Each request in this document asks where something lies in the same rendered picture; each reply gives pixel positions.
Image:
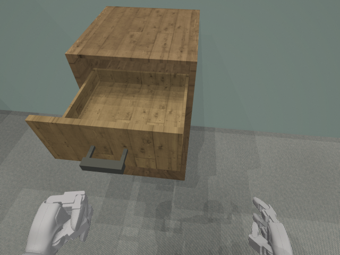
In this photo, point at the cabinet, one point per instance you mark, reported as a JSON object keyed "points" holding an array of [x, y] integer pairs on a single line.
{"points": [[142, 39]]}

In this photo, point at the handle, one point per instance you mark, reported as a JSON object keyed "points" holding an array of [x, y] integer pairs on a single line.
{"points": [[103, 165]]}

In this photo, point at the drawer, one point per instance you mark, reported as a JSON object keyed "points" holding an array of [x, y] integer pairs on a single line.
{"points": [[114, 110]]}

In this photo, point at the left robot hand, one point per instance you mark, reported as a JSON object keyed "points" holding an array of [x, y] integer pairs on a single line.
{"points": [[70, 211]]}

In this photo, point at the right robot hand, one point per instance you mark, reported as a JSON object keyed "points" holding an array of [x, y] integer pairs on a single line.
{"points": [[275, 239]]}

